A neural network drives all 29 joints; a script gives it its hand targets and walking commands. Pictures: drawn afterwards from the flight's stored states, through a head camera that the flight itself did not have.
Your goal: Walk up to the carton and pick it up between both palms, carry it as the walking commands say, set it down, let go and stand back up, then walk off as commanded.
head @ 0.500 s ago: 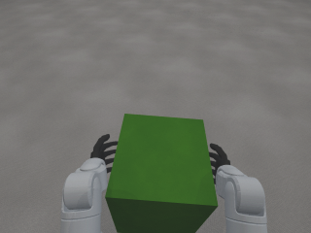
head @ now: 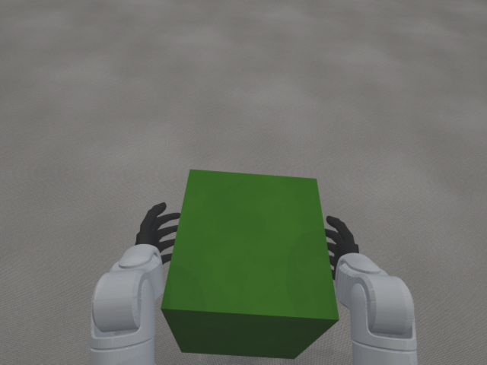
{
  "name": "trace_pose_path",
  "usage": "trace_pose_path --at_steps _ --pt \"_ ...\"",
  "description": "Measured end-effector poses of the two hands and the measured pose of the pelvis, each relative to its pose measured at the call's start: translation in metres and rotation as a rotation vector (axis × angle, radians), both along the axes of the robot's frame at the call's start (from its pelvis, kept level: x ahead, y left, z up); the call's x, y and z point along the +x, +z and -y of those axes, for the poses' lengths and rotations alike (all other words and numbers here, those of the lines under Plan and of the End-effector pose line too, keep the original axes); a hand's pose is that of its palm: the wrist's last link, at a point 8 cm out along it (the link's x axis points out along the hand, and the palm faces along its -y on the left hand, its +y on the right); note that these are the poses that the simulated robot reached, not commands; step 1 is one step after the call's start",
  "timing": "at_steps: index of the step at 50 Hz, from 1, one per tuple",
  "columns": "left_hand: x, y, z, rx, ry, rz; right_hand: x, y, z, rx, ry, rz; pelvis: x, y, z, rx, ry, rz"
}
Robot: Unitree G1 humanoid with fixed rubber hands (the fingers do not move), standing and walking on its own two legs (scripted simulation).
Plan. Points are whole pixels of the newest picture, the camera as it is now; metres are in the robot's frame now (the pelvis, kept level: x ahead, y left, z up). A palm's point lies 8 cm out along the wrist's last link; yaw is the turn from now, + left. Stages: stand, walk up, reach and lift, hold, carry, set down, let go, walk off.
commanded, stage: carry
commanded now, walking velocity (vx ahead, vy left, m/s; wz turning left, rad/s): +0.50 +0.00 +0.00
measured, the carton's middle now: (245, 270) +0.29 +0.00 +0.00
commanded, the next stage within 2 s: none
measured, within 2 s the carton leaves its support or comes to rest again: neither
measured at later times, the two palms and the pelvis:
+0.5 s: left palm (172, 104) +0.61 +0.14 +0.09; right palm (304, 108) +0.63 -0.14 +0.07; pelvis +0.34 -0.03 +0.01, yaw +5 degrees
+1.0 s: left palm (163, 53) +0.83 +0.19 +0.09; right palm (273, 59) +0.84 -0.10 +0.07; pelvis +0.56 +0.03 -0.01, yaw +3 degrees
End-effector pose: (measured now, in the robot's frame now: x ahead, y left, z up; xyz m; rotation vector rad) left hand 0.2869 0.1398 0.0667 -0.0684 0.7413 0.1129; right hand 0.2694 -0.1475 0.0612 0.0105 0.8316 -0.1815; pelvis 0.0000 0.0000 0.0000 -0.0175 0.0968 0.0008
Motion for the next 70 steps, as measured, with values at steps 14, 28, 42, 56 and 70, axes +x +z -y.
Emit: trace_pose_path --at_steps 14,28,42,56,70 --pt "0.203 0.015 0.004 0.051 0.067 0.121 0.227 0.004 0.004 0.041 0.071 0.123 0.221 -0.027 0.021 -0.008 0.045 0.040" --pt "0.361 0.037 -0.006 0.062 0.109 0.078 0.395 0.020 -0.007 0.061 0.108 0.082 0.378 0.009 0.019 0.057 0.066 0.041" --pt "0.513 -0.001 -0.045 -0.010 0.060 0.019 0.529 0.000 -0.045 -0.002 0.052 0.024 0.517 -0.011 -0.030 0.026 0.032 0.020" --pt "0.579 0.034 -0.046 0.032 0.079 0.118 0.603 0.024 -0.046 0.029 0.079 0.123 0.594 -0.008 -0.028 0.034 0.041 0.006" --pt "0.595 0.015 -0.036 0.034 0.058 0.066 0.614 0.006 -0.036 0.026 0.062 0.072 0.608 -0.012 -0.022 0.037 0.040 0.000"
